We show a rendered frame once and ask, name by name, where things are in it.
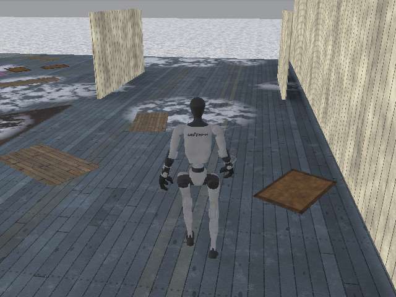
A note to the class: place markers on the right robot forearm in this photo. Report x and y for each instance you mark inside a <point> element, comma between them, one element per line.
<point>227,161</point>

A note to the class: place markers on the robot left hand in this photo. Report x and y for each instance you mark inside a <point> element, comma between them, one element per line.
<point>162,182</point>

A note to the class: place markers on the left robot forearm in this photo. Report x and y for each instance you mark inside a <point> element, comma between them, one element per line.
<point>167,166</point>

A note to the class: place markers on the robot left upper arm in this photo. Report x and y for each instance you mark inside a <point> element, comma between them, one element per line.
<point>178,130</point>

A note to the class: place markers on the robot thigh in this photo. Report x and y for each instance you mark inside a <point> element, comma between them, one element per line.
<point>183,182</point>
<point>213,186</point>

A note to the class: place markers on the left robot thigh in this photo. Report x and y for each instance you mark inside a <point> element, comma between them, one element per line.
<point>183,182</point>

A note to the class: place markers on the robot right upper arm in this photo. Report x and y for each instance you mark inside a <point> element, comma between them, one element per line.
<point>217,130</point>

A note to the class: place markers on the right robot thigh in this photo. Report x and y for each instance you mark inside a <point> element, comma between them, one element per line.
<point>213,186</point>

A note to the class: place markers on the robot right hand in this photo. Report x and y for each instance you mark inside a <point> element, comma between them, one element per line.
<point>224,169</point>

